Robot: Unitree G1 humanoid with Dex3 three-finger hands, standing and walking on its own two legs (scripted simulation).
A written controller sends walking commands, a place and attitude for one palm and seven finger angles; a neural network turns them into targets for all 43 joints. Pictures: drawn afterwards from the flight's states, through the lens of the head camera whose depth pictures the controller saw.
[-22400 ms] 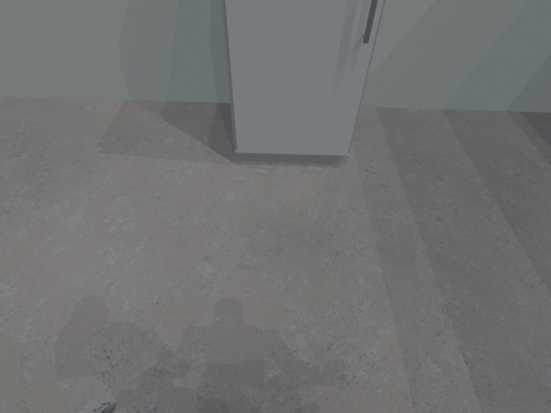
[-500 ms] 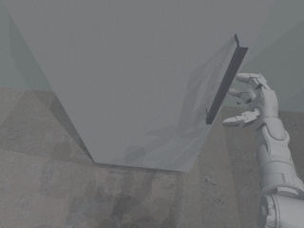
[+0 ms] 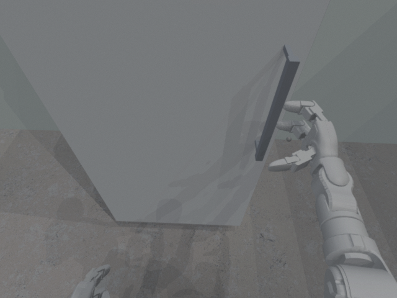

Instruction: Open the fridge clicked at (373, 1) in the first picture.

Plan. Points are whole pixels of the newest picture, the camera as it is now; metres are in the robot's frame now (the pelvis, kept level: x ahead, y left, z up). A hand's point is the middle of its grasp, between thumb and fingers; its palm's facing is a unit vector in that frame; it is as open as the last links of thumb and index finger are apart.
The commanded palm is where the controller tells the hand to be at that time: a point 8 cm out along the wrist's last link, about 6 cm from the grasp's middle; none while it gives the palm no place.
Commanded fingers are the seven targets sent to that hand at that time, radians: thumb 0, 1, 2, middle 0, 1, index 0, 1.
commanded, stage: slide the fingers in behind the handle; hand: right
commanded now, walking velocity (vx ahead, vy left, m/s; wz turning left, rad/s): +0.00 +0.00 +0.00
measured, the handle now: (270, 112) +0.50 -0.11 +0.10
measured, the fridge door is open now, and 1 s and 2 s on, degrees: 0 0 0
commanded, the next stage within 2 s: move the hooked fingers beside the handle in 0.46 s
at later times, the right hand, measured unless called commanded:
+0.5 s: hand (282, 136) +0.42 -0.13 +0.11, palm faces -0.02 +1.00 -0.01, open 14.1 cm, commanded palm +0.39 -0.16 +0.11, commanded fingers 0.00 0.50 -0.30 0.30 1.20 0.30 1.20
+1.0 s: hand (283, 137) +0.42 -0.13 +0.11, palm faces -0.05 +1.00 -0.01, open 14.2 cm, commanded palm +0.39 -0.18 +0.11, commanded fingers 0.00 0.50 -0.30 0.30 1.20 0.30 1.20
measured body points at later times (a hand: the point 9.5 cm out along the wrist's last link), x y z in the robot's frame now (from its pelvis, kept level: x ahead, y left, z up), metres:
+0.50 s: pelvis +0.00 +0.01 +0.00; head +0.03 +0.01 +0.45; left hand +0.08 +0.26 -0.12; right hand +0.42 -0.18 +0.12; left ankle +0.01 +0.12 -0.72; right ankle +0.00 -0.10 -0.72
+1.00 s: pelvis +0.00 +0.01 +0.00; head +0.04 +0.02 +0.45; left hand +0.11 +0.26 -0.11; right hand +0.42 -0.18 +0.12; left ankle +0.01 +0.12 -0.72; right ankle +0.00 -0.10 -0.72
